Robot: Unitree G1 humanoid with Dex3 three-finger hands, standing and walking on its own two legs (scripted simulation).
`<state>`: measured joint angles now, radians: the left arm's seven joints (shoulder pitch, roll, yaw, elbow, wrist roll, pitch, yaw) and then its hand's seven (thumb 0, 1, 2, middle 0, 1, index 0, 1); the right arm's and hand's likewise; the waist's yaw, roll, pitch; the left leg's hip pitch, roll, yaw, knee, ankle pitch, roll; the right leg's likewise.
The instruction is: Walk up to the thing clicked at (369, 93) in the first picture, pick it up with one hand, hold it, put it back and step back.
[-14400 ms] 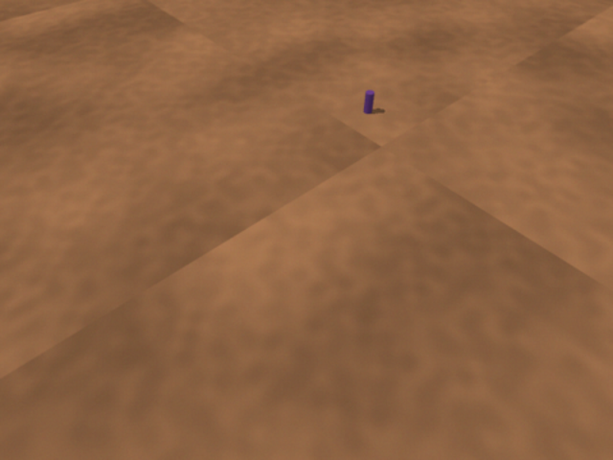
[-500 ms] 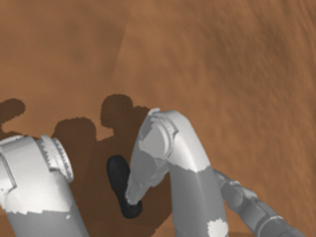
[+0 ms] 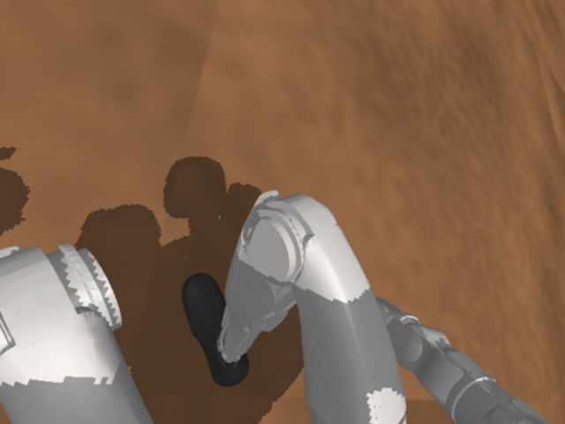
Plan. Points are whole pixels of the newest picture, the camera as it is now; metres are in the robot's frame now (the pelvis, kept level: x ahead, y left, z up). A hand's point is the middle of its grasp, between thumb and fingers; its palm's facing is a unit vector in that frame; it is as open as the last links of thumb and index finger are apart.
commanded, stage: close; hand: left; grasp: from the side
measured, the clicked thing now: out of the picture +0.40 +0.26 -0.22
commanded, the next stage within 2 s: settle in 0.04 s
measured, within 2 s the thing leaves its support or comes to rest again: leaves its support in 0.50 s
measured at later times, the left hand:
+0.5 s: hand out of the picture +0.40 +0.25 -0.19, palm faces +0.21 -0.98 +0.01, open 6.6 cm
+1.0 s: hand out of the picture +0.38 +0.28 -0.07, palm faces +0.20 -0.98 -0.03, open 6.5 cm
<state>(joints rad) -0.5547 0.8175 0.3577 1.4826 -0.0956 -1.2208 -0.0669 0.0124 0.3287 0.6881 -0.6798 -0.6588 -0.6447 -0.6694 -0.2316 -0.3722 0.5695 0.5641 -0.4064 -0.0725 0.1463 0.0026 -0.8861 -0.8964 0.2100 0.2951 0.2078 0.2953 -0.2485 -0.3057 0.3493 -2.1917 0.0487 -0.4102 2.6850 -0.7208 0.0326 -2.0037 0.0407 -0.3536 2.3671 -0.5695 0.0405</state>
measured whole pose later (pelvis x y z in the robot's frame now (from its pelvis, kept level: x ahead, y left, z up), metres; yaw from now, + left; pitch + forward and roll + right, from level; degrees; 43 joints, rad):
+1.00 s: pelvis +0.01 -0.01 +0.03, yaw +5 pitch +21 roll -15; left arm -0.47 0.57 0.24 0.90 -0.12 -0.82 -0.11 0.02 0.01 1.13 -0.95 -1.06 -0.95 -1.08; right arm -0.06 -0.33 0.28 0.59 -0.21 -0.01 0.14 0.01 -0.89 -0.90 0.21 0.30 0.21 0.30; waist -0.15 -0.12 0.08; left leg -2.24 0.05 -0.25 2.54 -0.70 0.04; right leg -2.10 -0.01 -0.24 2.34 -0.62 0.00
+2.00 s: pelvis +0.03 -0.02 +0.08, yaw +13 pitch +32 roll -6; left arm -0.51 0.37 0.28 0.78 -0.15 -0.59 -0.27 0.03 -0.01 1.15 -0.97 -1.04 -0.97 -1.06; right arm 0.06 -0.29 0.04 0.66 -0.06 -0.01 0.06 0.01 -0.89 -0.90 0.21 0.30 0.21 0.30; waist -0.10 0.00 -0.12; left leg -2.16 0.04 -0.07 2.30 -0.70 0.02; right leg -2.11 -0.05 -0.10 2.23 -0.67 -0.02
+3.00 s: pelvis +0.05 -0.01 +0.23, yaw +15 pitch +30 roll -4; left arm -0.25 0.30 0.19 0.33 -0.22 -0.32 -0.23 0.03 0.01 1.13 -0.95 -1.05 -0.96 -1.07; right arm 0.12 -0.26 -0.01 0.61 0.05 -0.05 -0.02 0.01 -0.89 -0.89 0.21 0.29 0.21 0.30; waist -0.03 0.03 -0.19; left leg -1.68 0.04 -0.04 1.82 -0.67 0.01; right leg -1.65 -0.03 -0.08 1.77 -0.65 -0.01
